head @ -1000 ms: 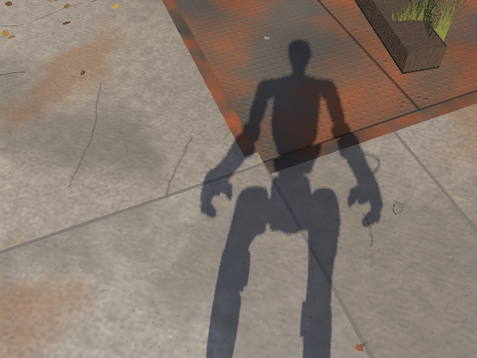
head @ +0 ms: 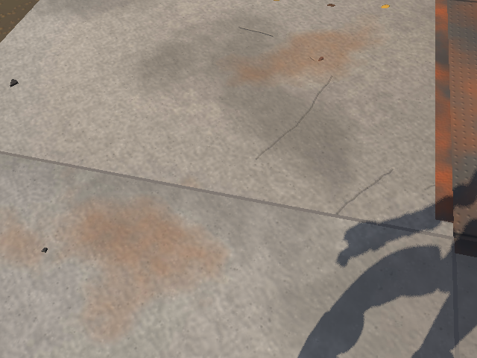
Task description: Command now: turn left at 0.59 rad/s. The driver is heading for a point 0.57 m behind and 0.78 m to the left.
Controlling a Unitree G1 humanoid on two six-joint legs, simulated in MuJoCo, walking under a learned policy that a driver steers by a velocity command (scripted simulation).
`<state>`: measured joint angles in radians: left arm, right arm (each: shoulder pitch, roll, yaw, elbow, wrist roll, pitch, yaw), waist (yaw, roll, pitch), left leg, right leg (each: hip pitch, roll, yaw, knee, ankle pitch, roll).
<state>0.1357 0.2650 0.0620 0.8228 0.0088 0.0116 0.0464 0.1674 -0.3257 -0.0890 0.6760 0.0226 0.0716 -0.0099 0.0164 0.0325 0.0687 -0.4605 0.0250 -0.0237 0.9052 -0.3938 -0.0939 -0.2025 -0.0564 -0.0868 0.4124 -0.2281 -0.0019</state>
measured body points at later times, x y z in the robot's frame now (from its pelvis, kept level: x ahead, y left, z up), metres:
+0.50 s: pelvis +0.01 +0.04 +0.00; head +0.04 +0.06 +0.44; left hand +0.08 +0.36 -0.11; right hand +0.24 -0.20 -0.08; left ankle +0.00 +0.14 -0.74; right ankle +0.07 -0.10 -0.71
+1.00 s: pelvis +0.00 +0.04 -0.01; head +0.03 +0.08 +0.44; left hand -0.05 +0.36 -0.12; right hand +0.30 -0.09 -0.09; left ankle -0.06 +0.14 -0.74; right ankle +0.07 -0.09 -0.74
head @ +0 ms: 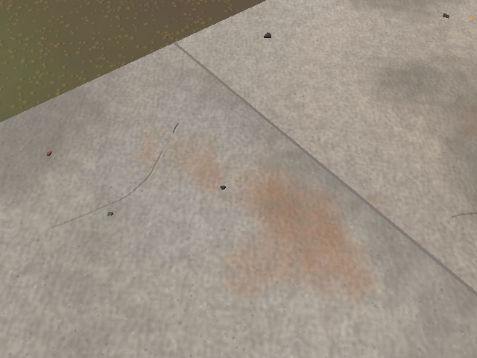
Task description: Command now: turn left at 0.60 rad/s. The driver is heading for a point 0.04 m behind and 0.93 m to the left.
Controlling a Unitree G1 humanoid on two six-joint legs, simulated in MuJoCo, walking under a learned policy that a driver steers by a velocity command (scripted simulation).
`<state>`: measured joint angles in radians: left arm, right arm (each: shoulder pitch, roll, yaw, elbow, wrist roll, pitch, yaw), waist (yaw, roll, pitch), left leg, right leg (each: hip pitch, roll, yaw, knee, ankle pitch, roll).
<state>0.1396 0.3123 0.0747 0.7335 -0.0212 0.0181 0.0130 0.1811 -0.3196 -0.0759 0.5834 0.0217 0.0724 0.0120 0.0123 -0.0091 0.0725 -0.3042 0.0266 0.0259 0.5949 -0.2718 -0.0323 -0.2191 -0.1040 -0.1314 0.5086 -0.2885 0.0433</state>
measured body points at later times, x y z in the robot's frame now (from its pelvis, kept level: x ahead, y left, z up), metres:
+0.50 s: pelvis +0.09 +0.01 +0.00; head +0.11 +0.01 +0.45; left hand +0.20 +0.33 -0.07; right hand +0.26 -0.25 -0.10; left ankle +0.00 +0.11 -0.73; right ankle +0.16 -0.10 -0.74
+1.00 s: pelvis +0.30 +0.14 -0.02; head +0.34 +0.17 +0.43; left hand +0.13 +0.38 -0.14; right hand +0.63 +0.07 -0.08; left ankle +0.35 +0.27 -0.73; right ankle +0.19 -0.09 -0.68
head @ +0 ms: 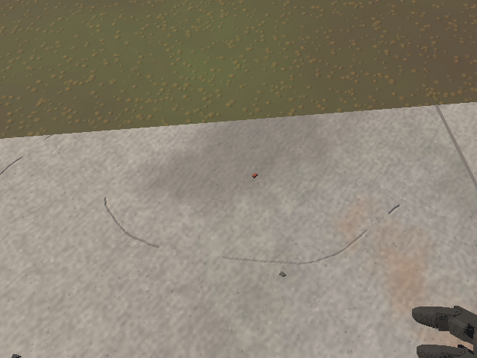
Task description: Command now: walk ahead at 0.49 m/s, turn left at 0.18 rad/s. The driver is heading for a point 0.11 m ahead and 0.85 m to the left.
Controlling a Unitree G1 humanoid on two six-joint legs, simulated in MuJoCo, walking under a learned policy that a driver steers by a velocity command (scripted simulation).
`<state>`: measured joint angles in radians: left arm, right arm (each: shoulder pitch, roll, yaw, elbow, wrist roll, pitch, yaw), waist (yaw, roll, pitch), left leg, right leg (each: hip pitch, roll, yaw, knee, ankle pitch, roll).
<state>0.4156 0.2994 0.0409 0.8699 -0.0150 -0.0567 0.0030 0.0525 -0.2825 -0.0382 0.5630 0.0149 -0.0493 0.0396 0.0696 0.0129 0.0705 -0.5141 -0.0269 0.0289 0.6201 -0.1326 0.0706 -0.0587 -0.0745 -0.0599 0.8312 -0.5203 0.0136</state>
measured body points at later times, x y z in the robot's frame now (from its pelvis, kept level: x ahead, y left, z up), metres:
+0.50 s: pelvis +0.29 -0.03 +0.00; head +0.33 -0.04 +0.45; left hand +0.50 +0.22 -0.06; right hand +0.31 -0.33 -0.12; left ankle +0.11 +0.09 -0.69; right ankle +0.42 -0.14 -0.72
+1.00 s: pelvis +0.54 +0.04 +0.00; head +0.57 +0.07 +0.45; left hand +0.46 +0.33 -0.13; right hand +0.84 -0.10 -0.07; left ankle +0.62 +0.17 -0.72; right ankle +0.42 -0.14 -0.71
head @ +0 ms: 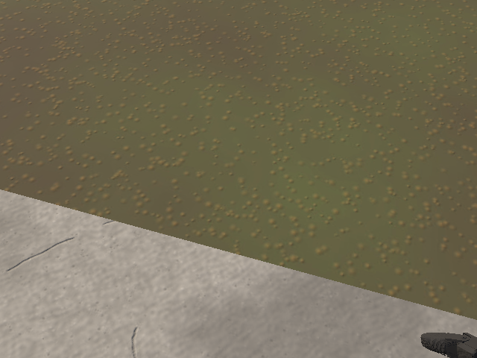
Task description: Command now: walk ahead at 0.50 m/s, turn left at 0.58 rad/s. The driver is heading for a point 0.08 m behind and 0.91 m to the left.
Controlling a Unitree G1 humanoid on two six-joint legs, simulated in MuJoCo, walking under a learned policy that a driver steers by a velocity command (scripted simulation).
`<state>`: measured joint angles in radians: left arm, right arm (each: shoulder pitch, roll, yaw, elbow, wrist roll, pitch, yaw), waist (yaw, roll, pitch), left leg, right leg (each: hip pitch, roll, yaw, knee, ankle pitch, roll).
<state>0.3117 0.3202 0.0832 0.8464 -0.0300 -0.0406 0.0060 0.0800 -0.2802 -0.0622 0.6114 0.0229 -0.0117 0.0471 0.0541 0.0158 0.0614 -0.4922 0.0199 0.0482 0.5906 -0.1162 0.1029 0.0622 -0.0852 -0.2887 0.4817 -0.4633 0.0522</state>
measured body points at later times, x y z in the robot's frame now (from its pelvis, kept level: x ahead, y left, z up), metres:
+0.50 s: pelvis +0.29 +0.00 +0.00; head +0.32 +0.02 +0.45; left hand +0.46 +0.30 -0.06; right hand +0.40 -0.28 -0.10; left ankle +0.12 +0.08 -0.71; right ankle +0.44 -0.08 -0.72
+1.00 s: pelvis +0.52 +0.13 +0.00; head +0.55 +0.16 +0.45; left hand +0.36 +0.38 -0.13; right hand +0.85 +0.07 -0.06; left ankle +0.57 +0.27 -0.72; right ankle +0.44 -0.08 -0.71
